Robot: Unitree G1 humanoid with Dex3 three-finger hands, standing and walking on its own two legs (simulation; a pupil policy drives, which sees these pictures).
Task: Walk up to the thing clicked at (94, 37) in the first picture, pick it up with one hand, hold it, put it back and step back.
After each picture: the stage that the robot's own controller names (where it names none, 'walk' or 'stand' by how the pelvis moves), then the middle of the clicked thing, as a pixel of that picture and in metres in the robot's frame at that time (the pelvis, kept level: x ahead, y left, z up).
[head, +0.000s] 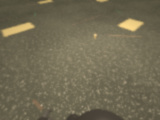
stand; (94, 36) +2.11 -0.12 -0.72
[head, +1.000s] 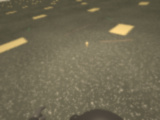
walk; (86, 44) +1.97 +0.21 -0.69
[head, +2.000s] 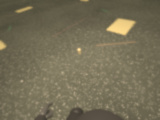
walk; (79, 51) +1.36 +0.33 -0.71
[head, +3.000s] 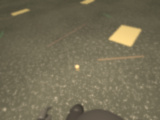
walk; (77, 68) +0.90 +0.30 -0.71
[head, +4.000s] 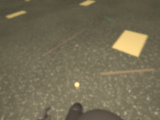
walk; (77, 85) +0.56 +0.24 -0.71
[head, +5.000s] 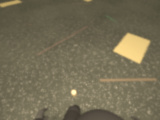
walk; (74, 93) +0.40 +0.20 -0.70
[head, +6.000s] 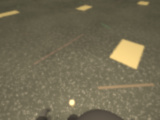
stand; (72, 103) +0.33 +0.21 -0.72
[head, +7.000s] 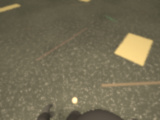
stand; (75, 101) +0.30 +0.19 -0.71
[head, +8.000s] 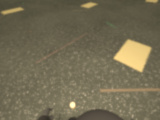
stand; (72, 105) +0.28 +0.20 -0.72
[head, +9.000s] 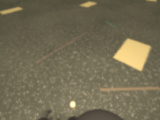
stand; (73, 105) +0.29 +0.20 -0.72
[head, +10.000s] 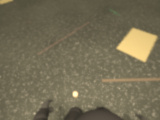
stand; (75, 94) +0.33 +0.19 -0.71
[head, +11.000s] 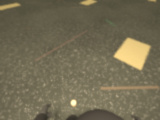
stand; (73, 103) +0.29 +0.17 -0.71
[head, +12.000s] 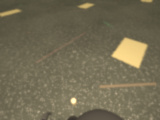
stand; (73, 101) +0.34 +0.20 -0.72
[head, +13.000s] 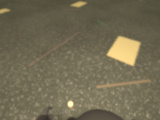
stand; (70, 104) +0.29 +0.22 -0.72
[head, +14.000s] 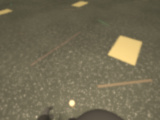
stand; (72, 103) +0.30 +0.21 -0.72
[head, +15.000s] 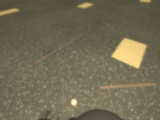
stand; (74, 103) +0.33 +0.18 -0.73
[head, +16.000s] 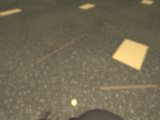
stand; (74, 103) +0.33 +0.18 -0.73
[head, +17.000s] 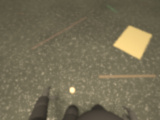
go down; (72, 90) +0.36 +0.17 -0.68
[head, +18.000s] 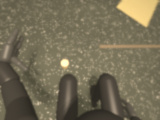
go down; (64, 64) +0.45 +0.17 -0.31
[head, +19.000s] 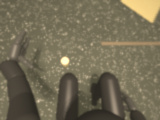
close in; (65, 62) +0.45 +0.16 -0.31
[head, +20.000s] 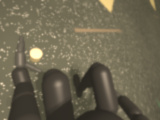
close in; (35, 55) +0.45 +0.21 -0.24
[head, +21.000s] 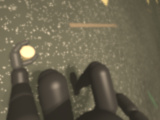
close; (27, 54) +0.44 +0.23 -0.23
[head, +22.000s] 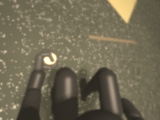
lift; (49, 59) +0.38 +0.22 -0.18
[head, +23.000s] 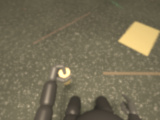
lift; (65, 76) +0.32 +0.17 +0.00
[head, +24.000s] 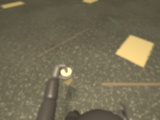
hold; (67, 76) +0.33 +0.17 +0.00
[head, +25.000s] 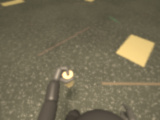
hold; (68, 79) +0.31 +0.16 -0.01
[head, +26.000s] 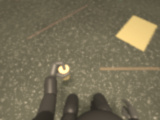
crouch; (64, 72) +0.36 +0.17 -0.07
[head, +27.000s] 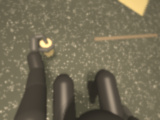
lower; (47, 48) +0.50 +0.22 -0.10
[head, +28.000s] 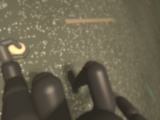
lower; (18, 52) +0.46 +0.24 -0.24
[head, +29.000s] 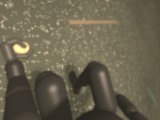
lower; (22, 51) +0.45 +0.24 -0.24
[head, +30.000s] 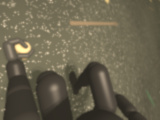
lower; (23, 51) +0.45 +0.24 -0.25
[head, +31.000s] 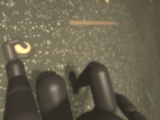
lower; (23, 51) +0.45 +0.24 -0.25
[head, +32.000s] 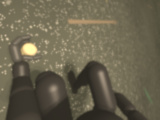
open; (26, 52) +0.45 +0.21 -0.25
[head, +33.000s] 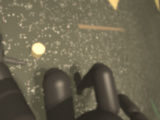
stand; (37, 51) +0.44 +0.21 -0.25
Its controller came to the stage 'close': yes
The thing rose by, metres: 0.71
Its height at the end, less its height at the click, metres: +0.00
